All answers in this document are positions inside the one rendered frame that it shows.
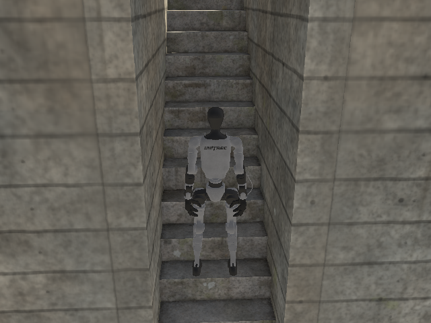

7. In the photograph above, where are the stairs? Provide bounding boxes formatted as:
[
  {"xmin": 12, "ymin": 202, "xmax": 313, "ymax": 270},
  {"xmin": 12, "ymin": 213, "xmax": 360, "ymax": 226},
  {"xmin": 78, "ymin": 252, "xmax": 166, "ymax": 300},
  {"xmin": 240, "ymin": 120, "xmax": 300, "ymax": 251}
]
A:
[{"xmin": 158, "ymin": 0, "xmax": 276, "ymax": 323}]

